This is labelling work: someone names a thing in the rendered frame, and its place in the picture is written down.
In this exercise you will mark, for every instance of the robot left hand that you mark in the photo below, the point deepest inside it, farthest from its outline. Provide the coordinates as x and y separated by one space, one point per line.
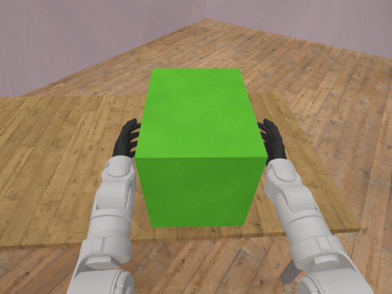
123 144

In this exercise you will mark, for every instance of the robot right forearm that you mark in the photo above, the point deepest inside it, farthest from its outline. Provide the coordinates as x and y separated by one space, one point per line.
313 247

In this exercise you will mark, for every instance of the robot right hand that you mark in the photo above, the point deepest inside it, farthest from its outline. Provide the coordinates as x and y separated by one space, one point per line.
273 141

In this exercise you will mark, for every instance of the right robot upper arm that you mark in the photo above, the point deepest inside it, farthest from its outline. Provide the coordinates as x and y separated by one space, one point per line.
335 281

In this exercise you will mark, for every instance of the table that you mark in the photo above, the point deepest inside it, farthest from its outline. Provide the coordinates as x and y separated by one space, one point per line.
53 150

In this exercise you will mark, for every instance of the left robot upper arm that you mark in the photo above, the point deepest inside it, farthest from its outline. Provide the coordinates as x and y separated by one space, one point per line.
113 281

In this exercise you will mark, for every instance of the robot left forearm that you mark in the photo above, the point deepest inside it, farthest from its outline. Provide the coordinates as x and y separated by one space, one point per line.
107 245

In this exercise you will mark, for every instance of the carton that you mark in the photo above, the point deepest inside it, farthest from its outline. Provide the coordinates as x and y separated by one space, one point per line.
200 154

